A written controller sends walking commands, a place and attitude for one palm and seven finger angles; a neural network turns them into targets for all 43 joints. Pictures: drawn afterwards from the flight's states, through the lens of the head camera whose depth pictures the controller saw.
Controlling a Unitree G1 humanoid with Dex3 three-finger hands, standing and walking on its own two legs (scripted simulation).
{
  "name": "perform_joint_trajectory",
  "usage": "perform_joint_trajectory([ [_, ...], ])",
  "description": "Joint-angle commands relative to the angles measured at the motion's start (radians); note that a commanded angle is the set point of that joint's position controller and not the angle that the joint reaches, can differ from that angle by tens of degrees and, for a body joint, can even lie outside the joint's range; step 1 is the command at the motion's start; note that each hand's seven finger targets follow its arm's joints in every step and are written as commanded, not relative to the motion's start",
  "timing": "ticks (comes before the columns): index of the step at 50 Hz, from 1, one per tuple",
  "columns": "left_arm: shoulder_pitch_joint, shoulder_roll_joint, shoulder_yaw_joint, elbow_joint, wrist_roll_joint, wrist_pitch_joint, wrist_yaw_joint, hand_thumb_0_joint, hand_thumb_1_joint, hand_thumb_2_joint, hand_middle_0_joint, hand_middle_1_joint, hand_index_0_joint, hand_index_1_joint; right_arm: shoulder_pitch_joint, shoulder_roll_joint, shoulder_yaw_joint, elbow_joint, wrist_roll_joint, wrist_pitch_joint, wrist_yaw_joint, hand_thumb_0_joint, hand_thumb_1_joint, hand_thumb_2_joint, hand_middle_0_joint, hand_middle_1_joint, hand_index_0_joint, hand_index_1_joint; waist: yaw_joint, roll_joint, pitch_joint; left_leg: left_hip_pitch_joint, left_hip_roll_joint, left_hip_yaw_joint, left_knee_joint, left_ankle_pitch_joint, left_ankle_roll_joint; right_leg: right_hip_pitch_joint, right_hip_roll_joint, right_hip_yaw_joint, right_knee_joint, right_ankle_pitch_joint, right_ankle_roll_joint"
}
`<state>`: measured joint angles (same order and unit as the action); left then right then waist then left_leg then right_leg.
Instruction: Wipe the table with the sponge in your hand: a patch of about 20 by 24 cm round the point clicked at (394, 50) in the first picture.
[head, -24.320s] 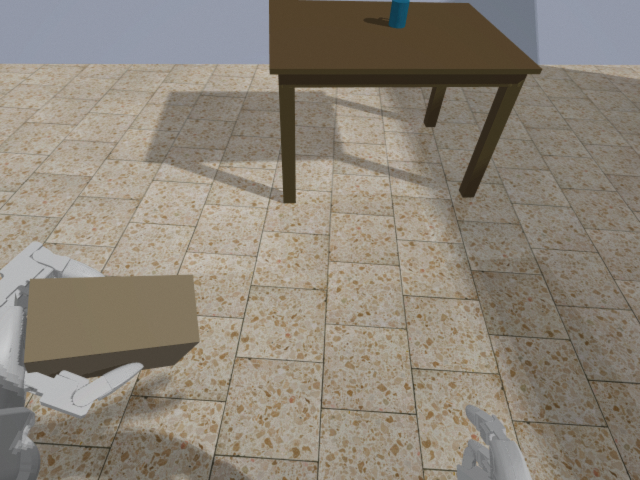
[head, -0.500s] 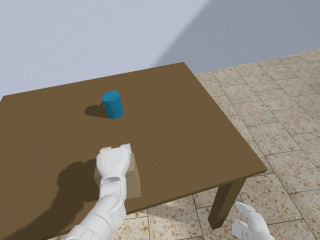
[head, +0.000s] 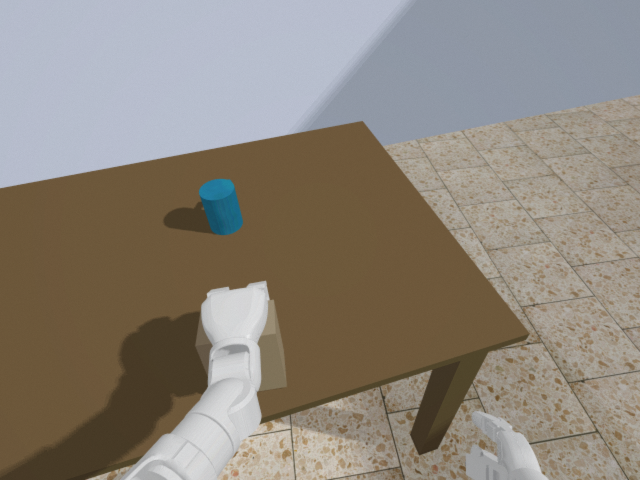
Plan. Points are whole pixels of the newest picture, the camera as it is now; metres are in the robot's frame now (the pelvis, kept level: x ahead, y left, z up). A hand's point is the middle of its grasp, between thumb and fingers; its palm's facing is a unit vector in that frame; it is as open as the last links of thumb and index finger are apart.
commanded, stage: wipe forward along the third lane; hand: left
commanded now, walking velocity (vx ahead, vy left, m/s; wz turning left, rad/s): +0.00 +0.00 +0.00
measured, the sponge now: (247, 358) +0.31 +0.16 -0.06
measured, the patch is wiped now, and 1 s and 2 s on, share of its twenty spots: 0.95 1.00 1.00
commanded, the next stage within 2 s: wipe back along the third lane in 1.50 s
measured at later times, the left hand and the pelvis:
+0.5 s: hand (246, 304) +0.37 +0.16 -0.01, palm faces -0.08 -0.01 -1.00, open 10.7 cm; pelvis -0.01 +0.00 -0.01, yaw -1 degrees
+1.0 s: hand (242, 281) +0.41 +0.18 -0.01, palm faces -0.10 +0.00 -1.00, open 10.7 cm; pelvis -0.01 +0.01 -0.01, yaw -1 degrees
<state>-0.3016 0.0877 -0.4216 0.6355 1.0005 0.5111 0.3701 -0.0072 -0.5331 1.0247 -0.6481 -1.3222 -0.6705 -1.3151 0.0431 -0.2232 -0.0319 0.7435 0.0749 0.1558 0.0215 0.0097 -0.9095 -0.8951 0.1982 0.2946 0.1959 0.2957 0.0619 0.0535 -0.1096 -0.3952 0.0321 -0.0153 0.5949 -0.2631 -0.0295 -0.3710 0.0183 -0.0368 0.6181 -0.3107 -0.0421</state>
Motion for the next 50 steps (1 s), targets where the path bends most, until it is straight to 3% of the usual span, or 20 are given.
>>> perform_joint_trajectory([
  [1, -0.334, 0.034, 0.047, -0.023, 0.017, -0.013, 0.022, 0.000, 0.100, 1.300, -1.200, -1.600, -1.200, -1.600, -0.157, -0.103, -0.027, -0.140, -0.001, -0.048, -0.013, 0.000, -0.900, -0.900, 0.200, 0.300, 0.200, 0.300, -0.027, -0.135, -0.146, 0.074, -0.051, 0.028, -0.052, 0.052, 0.058, -0.028, 0.004, 0.023, -0.129, 0.127, -0.017],
  [3, -0.358, 0.016, 0.041, 0.018, 0.024, -0.020, 0.028, 0.000, 0.100, 1.300, -1.200, -1.600, -1.200, -1.600, -0.142, -0.105, -0.030, -0.130, -0.005, -0.050, -0.015, 0.000, -0.900, -0.900, 0.200, 0.300, 0.200, 0.300, -0.035, -0.154, -0.160, 0.066, -0.048, 0.030, -0.043, 0.056, 0.057, -0.038, 0.004, 0.022, -0.122, 0.140, -0.016],
  [4, -0.348, 0.044, 0.080, 0.035, 0.021, -0.020, 0.032, 0.000, 0.100, 1.300, -1.200, -1.600, -1.200, -1.600, -0.135, -0.108, -0.033, -0.126, -0.007, -0.050, -0.016, 0.000, -0.900, -0.900, 0.200, 0.300, 0.200, 0.300, -0.021, -0.151, -0.182, 0.061, -0.047, 0.027, -0.045, 0.060, 0.055, -0.029, 0.008, 0.027, -0.121, 0.143, -0.020],
  [6, -0.372, 0.026, 0.072, 0.084, 0.009, -0.018, 0.039, 0.000, 0.100, 1.300, -1.200, -1.600, -1.200, -1.600, -0.126, -0.105, -0.029, -0.126, -0.005, -0.048, -0.019, 0.000, -0.900, -0.900, 0.200, 0.300, 0.200, 0.300, -0.032, -0.165, -0.171, 0.039, -0.047, 0.032, -0.039, 0.043, 0.055, -0.040, 0.004, 0.022, -0.118, 0.135, -0.013],
  [8, -0.403, 0.048, 0.098, 0.115, 0.008, -0.020, 0.048, 0.000, 0.100, 1.300, -1.200, -1.600, -1.200, -1.600, -0.116, -0.109, -0.028, -0.119, -0.009, -0.048, -0.025, 0.000, -0.900, -0.900, 0.200, 0.300, 0.200, 0.300, -0.037, -0.179, -0.180, 0.020, -0.046, 0.035, -0.033, 0.035, 0.054, -0.043, 0.001, 0.029, -0.117, 0.134, -0.007],
  [9, -0.394, 0.096, 0.152, 0.142, 0.008, -0.015, 0.054, 0.000, 0.100, 1.300, -1.200, -1.600, -1.200, -1.600, -0.112, -0.115, -0.030, -0.114, -0.012, -0.046, -0.028, 0.000, -0.900, -0.900, 0.200, 0.300, 0.200, 0.300, -0.027, -0.185, -0.181, 0.004, -0.047, 0.031, -0.033, 0.031, 0.052, -0.040, 0.003, 0.035, -0.119, 0.133, -0.009],
  [11, -0.429, 0.074, 0.130, 0.145, 0.005, -0.014, 0.061, 0.000, 0.100, 1.300, -1.200, -1.600, -1.200, -1.600, -0.101, -0.108, -0.027, -0.118, -0.011, -0.045, -0.032, 0.000, -0.900, -0.900, 0.200, 0.300, 0.200, 0.300, -0.038, -0.159, -0.201, 0.002, -0.048, 0.040, -0.023, 0.036, 0.053, -0.038, -0.002, 0.034, -0.111, 0.151, -0.004],
  [13, -0.436, 0.060, 0.116, 0.195, 0.017, -0.006, 0.062, 0.000, 0.100, 1.300, -1.200, -1.600, -1.200, -1.600, -0.093, -0.108, -0.026, -0.114, -0.013, -0.043, -0.033, 0.000, -0.900, -0.900, 0.200, 0.300, 0.200, 0.300, -0.046, -0.159, -0.176, -0.016, -0.047, 0.040, -0.021, 0.019, 0.052, -0.065, -0.002, 0.032, -0.114, 0.120, -0.003],
  [14, -0.451, 0.084, 0.142, 0.213, 0.020, -0.002, 0.062, 0.000, 0.100, 1.300, -1.200, -1.600, -1.200, -1.600, -0.086, -0.112, -0.027, -0.112, -0.013, -0.042, -0.034, 0.000, -0.900, -0.900, 0.200, 0.300, 0.200, 0.300, -0.045, -0.153, -0.180, -0.026, -0.047, 0.036, -0.021, 0.013, 0.051, -0.069, 0.001, 0.036, -0.114, 0.112, -0.005],
  [17, -0.521, 0.079, 0.133, 0.244, 0.017, -0.004, 0.065, 0.000, 0.100, 1.300, -1.200, -1.600, -1.200, -1.600, -0.064, -0.109, -0.027, -0.108, -0.013, -0.043, -0.041, 0.000, -0.900, -0.900, 0.200, 0.300, 0.200, 0.300, -0.062, -0.147, -0.185, -0.039, -0.047, 0.042, -0.010, -0.006, 0.056, -0.087, -0.002, 0.035, -0.113, 0.089, 0.001],
  [20, -0.562, 0.138, 0.185, 0.273, 0.003, -0.014, 0.070, 0.000, 0.100, 1.300, -1.200, -1.600, -1.200, -1.600, -0.046, -0.116, -0.026, -0.102, -0.014, -0.046, -0.051, 0.000, -0.900, -0.900, 0.200, 0.300, 0.200, 0.300, -0.069, -0.163, -0.210, -0.061, -0.046, 0.039, -0.001, -0.014, 0.057, -0.079, -0.003, 0.040, -0.107, 0.084, 0.006],
  [26, -0.578, 0.140, 0.190, 0.323, 0.000, -0.022, 0.073, 0.000, 0.100, 1.300, -1.200, -1.600, -1.200, -1.600, -0.003, -0.118, -0.032, -0.096, -0.015, -0.053, -0.053, 0.000, -0.900, -0.900, 0.200, 0.300, 0.200, 0.300, -0.074, -0.156, -0.251, -0.073, -0.040, 0.044, 0.010, 0.001, 0.060, -0.078, -0.001, 0.039, -0.098, 0.112, 0.010],
  [33, -0.650, 0.151, 0.190, 0.364, 0.003, -0.034, 0.078, 0.000, 0.100, 1.300, -1.200, -1.600, -1.200, -1.600, 0.028, -0.122, -0.033, -0.083, -0.015, -0.061, -0.052, 0.000, -0.900, -0.900, 0.200, 0.300, 0.200, 0.300, -0.100, -0.152, -0.224, -0.097, -0.036, 0.043, 0.011, -0.023, 0.061, -0.120, -0.001, 0.035, -0.103, 0.085, 0.012],
  [40, -0.703, 0.171, 0.209, 0.404, -0.001, -0.043, 0.091, 0.000, 0.100, 1.300, -1.200, -1.600, -1.200, -1.600, 0.061, -0.127, -0.037, -0.070, -0.018, -0.073, -0.049, 0.000, -0.900, -0.900, 0.200, 0.300, 0.200, 0.300, -0.111, -0.145, -0.262, -0.101, -0.032, 0.039, 0.024, 0.003, 0.062, -0.127, 0.004, 0.028, -0.081, 0.116, 0.013],
  [45, -0.741, 0.247, 0.251, 0.433, 0.004, -0.037, 0.090, 0.000, 0.100, 1.300, -1.200, -1.600, -1.200, -1.600, 0.077, -0.135, -0.033, -0.063, -0.019, -0.074, -0.051, 0.000, -0.900, -0.900, 0.200, 0.300, 0.200, 0.300, -0.120, -0.139, -0.281, -0.123, -0.033, 0.041, 0.034, 0.007, 0.064, -0.115, 0.000, 0.036, -0.078, 0.133, 0.019],
  [47, -0.756, 0.230, 0.234, 0.450, 0.007, -0.034, 0.086, 0.000, 0.100, 1.300, -1.200, -1.600, -1.200, -1.600, 0.088, -0.135, -0.030, -0.061, -0.020, -0.077, -0.050, 0.000, -0.900, -0.900, 0.200, 0.300, 0.200, 0.300, -0.131, -0.132, -0.264, -0.127, -0.031, 0.042, 0.035, 0.005, 0.065, -0.133, 0.001, 0.032, -0.080, 0.135, 0.019],
  [50, -0.786, 0.277, 0.259, 0.457, 0.010, -0.035, 0.079, 0.000, 0.100, 1.300, -1.200, -1.600, -1.200, -1.600, 0.105, -0.141, -0.030, -0.062, -0.020, -0.078, -0.050, 0.000, -0.900, -0.900, 0.200, 0.300, 0.200, 0.300, -0.132, -0.117, -0.286, -0.127, -0.031, 0.038, 0.039, 0.017, 0.065, -0.126, 0.003, 0.030, -0.070, 0.145, 0.019],
])
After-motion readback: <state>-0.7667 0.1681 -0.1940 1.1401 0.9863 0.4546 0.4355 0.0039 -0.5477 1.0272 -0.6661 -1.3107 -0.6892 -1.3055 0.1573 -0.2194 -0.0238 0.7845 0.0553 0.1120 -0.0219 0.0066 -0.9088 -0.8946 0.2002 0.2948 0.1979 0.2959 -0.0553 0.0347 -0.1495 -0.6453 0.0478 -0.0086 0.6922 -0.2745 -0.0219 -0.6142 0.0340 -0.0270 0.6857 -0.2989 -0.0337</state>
